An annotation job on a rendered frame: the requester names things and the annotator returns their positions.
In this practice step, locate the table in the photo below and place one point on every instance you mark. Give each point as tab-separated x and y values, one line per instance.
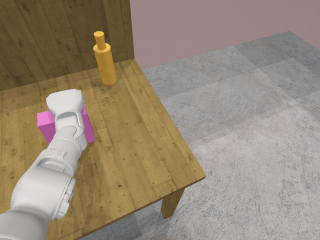
138	158

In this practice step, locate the robot left upper arm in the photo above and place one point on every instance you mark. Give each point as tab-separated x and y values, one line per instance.
45	194

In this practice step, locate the sponge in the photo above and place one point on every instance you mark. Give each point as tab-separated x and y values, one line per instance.
46	124

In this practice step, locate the robot left hand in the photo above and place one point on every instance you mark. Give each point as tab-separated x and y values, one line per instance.
66	99

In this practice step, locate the robot left forearm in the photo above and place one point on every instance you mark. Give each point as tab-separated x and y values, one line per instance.
64	150

